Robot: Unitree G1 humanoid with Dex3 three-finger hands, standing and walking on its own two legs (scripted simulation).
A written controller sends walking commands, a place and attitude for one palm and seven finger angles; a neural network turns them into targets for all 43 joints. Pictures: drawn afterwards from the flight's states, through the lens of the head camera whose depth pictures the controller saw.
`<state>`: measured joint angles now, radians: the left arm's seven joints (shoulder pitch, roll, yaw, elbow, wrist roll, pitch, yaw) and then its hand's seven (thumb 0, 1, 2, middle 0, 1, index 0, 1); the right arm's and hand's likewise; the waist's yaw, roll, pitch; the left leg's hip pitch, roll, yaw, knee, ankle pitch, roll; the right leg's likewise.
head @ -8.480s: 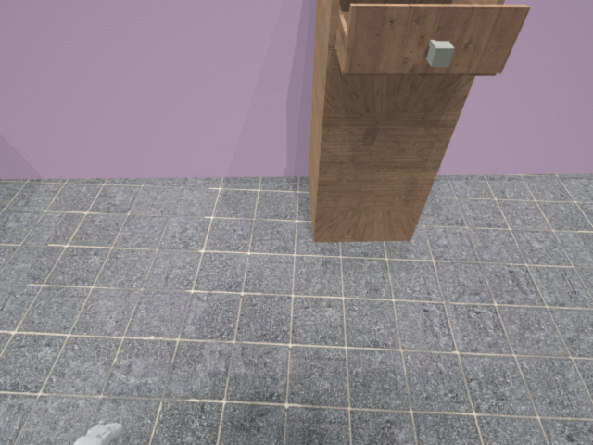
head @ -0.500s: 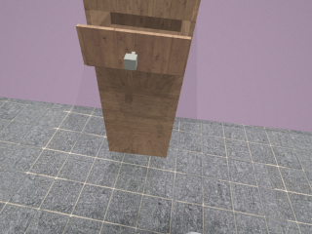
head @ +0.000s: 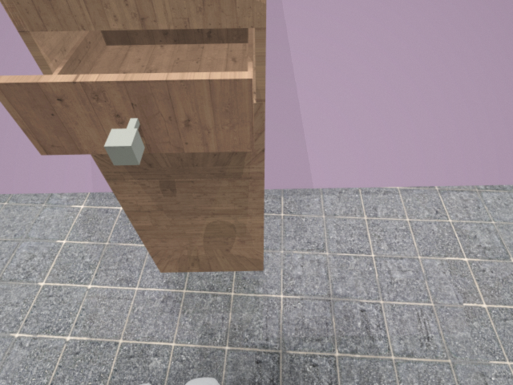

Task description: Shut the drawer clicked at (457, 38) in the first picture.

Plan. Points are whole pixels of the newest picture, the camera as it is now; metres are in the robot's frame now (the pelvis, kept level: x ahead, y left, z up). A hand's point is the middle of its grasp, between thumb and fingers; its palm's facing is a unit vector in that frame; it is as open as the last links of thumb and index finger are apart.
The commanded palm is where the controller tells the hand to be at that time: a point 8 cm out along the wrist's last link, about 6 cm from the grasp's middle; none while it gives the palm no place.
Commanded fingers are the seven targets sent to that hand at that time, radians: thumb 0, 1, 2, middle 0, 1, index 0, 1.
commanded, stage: come to a stop and stand still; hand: left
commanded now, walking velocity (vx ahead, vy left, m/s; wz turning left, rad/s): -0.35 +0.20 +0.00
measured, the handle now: (128, 138) +0.44 +0.21 +0.15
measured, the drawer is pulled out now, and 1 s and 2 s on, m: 0.16 0.16 0.16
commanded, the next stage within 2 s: look again from close up in 1.48 s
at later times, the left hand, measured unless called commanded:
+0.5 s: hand out of the picture +0.06 +0.25 -0.17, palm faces +0.07 -0.98 -0.21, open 7.3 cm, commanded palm none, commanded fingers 0.00 0.90 0.90 -0.20 -0.30 -0.20 -0.30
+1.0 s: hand out of the picture +0.00 +0.17 -0.15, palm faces +0.04 -0.97 -0.24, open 7.3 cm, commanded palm none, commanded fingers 0.00 0.90 0.90 -0.20 -0.30 -0.20 -0.30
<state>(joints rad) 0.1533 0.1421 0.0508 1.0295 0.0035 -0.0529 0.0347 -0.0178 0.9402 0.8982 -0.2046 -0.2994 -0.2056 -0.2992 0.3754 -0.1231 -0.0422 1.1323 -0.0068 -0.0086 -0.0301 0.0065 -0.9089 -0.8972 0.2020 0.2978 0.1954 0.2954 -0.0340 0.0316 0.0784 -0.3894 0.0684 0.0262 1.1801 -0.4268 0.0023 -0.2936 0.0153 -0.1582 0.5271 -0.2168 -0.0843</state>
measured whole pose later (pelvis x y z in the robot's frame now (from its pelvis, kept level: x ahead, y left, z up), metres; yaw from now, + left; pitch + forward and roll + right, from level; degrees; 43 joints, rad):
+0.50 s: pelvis +0.02 +0.05 +0.01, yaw +0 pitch +1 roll -2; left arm 0.20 0.22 0.07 1.00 0.02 0.06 0.03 0.00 0.91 0.90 -0.20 -0.30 -0.20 -0.30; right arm 0.13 -0.13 -0.03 0.98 -0.02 0.02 -0.04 0.00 -0.91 -0.90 0.20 0.30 0.20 0.30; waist 0.02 -0.04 0.08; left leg -0.27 0.04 0.05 0.49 -0.24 0.03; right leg -0.44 0.01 0.03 1.11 -0.46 0.02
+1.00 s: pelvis +0.00 -0.01 +0.02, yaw -1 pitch +0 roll +2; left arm 0.30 0.12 0.02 1.07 0.02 -0.01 0.02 0.00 0.92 0.90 -0.21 -0.30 -0.21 -0.30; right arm 0.31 -0.22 -0.06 1.10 -0.02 0.04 0.00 0.01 -0.91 -0.90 0.20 0.30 0.19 0.30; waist 0.00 0.05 0.02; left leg -0.37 0.02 0.03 0.76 -0.35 -0.03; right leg -0.08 -0.05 -0.02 0.38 -0.30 0.00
